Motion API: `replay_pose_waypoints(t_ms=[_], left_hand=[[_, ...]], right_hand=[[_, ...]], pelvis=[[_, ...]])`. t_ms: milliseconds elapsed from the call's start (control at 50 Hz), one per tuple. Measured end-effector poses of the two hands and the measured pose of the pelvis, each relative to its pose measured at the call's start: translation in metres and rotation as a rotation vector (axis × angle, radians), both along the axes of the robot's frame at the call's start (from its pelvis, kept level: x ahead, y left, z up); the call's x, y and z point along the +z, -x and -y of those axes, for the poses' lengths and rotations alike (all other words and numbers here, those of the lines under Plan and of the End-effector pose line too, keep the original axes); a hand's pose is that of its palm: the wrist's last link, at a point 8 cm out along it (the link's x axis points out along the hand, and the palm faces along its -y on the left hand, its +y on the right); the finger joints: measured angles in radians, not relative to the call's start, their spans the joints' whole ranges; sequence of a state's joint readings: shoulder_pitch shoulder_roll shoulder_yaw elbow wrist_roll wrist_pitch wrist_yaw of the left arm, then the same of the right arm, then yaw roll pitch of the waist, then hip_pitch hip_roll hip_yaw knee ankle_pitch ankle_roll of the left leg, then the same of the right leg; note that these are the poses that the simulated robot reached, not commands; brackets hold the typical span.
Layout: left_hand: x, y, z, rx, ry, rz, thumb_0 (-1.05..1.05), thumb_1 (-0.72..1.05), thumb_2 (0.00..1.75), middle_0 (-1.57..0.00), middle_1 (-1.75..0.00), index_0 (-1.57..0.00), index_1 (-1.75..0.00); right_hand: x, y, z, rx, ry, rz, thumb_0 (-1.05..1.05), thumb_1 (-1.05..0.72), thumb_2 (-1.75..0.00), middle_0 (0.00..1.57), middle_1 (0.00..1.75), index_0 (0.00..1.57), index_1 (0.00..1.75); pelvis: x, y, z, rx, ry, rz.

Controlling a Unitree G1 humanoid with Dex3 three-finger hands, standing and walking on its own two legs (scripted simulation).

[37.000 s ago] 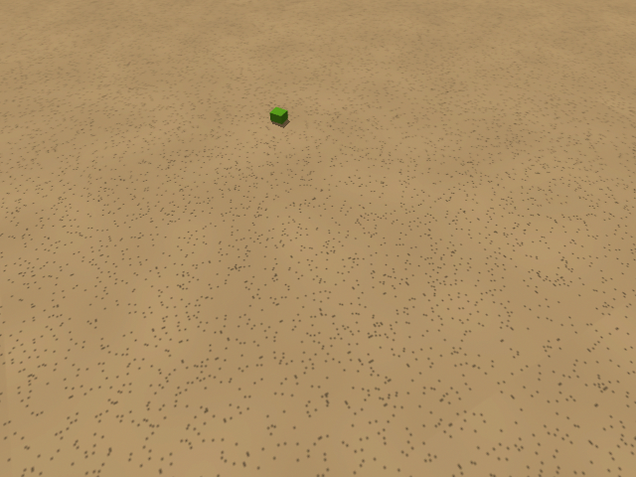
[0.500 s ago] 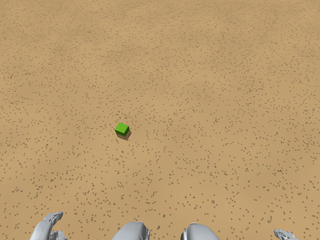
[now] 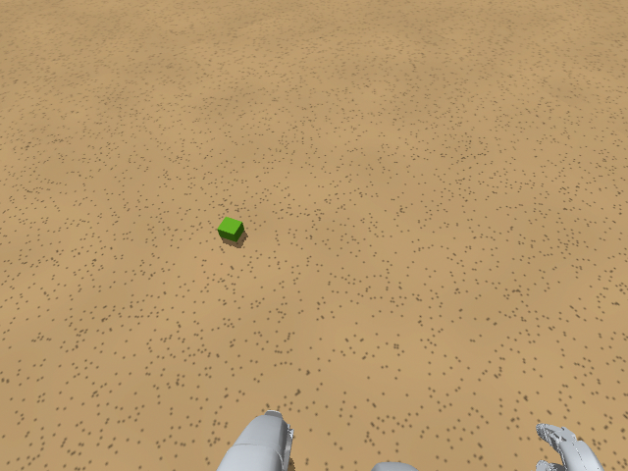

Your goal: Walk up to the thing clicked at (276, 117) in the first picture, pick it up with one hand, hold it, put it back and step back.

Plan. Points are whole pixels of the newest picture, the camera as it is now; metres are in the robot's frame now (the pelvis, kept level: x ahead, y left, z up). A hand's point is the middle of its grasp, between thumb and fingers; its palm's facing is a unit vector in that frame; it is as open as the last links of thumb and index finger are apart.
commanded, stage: step back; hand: left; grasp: from above
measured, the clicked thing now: (231, 229) +0.98 +0.40 -0.73
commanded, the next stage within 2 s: stand in 1.10 s
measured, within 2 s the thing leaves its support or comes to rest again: neither
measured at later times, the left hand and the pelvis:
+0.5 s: hand out of the picture -0.02 +0.28 -0.13, palm faces +0.09 -0.92 -0.39, open 7.4 cm; pelvis -0.05 +0.00 +0.01, yaw +5 degrees
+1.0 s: hand out of the picture +0.04 +0.29 -0.14, palm faces +0.10 -0.93 -0.35, open 7.4 cm; pelvis +0.00 +0.02 +0.01, yaw +6 degrees
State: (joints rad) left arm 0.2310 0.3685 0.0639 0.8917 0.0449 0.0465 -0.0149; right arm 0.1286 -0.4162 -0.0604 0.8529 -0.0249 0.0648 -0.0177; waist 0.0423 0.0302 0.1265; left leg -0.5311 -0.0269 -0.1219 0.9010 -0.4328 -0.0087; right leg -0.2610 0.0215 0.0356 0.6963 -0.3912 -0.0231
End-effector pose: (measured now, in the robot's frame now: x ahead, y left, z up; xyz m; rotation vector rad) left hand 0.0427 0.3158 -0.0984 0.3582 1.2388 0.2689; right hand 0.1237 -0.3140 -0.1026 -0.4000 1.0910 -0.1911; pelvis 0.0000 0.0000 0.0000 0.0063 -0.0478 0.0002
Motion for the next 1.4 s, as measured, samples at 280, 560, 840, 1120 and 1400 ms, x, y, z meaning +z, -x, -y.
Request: replay_pose_waypoints(t_ms=[280, 560, 840, 1120, 1400], left_hand=[[0.012, 0.078, -0.016, 0.101, -0.031, 0.077, 0.01, 0.90, 0.90, -0.21, -0.30, -0.21, -0.30], [0.003, 0.070, 0.005, 0.076, 0.012, 0.058, 0.01, 0.91, 0.90, -0.20, -0.30, -0.20, -0.30], [-0.005, 0.046, -0.008, 0.113, 0.038, 0.039, 0.01, 0.90, 0.90, -0.20, -0.30, -0.20, -0.30], [-0.001, -0.008, -0.021, 0.076, 0.057, 0.065, 0.01, 0.91, 0.90, -0.20, -0.30, -0.20, -0.30], [0.007, -0.015, -0.016, 0.055, 0.078, 0.058, 0.00, 0.91, 0.90, -0.20, -0.30, -0.20, -0.30]], right_hand=[[-0.011, 0.096, -0.006, 0.060, -0.023, -0.181, 0.01, -0.91, -0.90, 0.21, 0.30, 0.20, 0.30], [-0.006, 0.083, -0.004, 0.035, -0.049, -0.089, 0.01, -0.90, -0.90, 0.21, 0.30, 0.20, 0.30], [-0.004, 0.030, -0.023, 0.078, -0.010, -0.120, 0.01, -0.91, -0.90, 0.20, 0.30, 0.20, 0.30], [0.008, -0.027, -0.071, 0.085, -0.081, -0.027, 0.01, -0.91, -0.90, 0.21, 0.30, 0.20, 0.30], [0.017, -0.014, -0.062, 0.055, -0.077, -0.045, 0.01, -0.91, -0.90, 0.21, 0.30, 0.20, 0.30]], pelvis=[[0.004, 0.050, -0.002, 0.121, -0.022, -0.001], [0.006, 0.044, 0.010, 0.101, 0.016, 0.010], [0.006, 0.012, -0.012, 0.127, 0.002, -0.004], [0.017, -0.005, -0.026, 0.096, 0.021, -0.016], [0.027, -0.006, -0.029, 0.098, 0.010, 0.002]])
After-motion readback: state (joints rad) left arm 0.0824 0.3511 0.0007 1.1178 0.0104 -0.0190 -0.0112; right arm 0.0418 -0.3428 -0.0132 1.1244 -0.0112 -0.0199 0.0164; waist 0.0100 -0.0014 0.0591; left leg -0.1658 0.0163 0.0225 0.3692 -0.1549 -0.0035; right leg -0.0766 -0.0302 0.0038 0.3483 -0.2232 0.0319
